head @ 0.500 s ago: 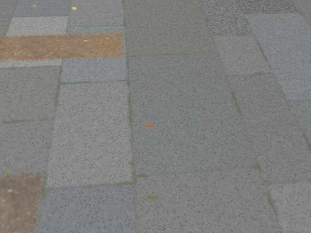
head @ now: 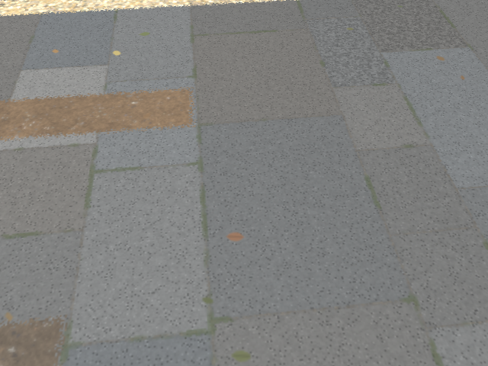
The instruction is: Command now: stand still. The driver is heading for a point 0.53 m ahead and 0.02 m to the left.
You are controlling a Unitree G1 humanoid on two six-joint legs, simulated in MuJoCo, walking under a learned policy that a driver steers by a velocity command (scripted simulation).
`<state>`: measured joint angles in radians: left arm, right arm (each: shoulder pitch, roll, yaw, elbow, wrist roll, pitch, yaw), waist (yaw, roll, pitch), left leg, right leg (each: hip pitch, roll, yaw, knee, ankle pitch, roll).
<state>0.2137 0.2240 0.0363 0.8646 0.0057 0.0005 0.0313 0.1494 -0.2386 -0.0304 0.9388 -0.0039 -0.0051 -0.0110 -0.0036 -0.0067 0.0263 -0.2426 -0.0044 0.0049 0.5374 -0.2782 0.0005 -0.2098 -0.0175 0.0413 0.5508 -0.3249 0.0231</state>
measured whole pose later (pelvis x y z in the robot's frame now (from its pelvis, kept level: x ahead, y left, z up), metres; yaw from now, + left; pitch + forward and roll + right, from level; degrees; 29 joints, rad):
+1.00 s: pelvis +0.00 +0.00 +0.00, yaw +1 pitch -1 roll +0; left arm 0.30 0.18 0.02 1.12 0.00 -0.01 0.05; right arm 0.24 -0.19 -0.02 1.11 0.01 0.01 -0.04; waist 0.00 0.00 0.02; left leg -0.25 0.00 -0.01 0.54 -0.29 0.01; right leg -0.20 -0.01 0.03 0.53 -0.34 0.01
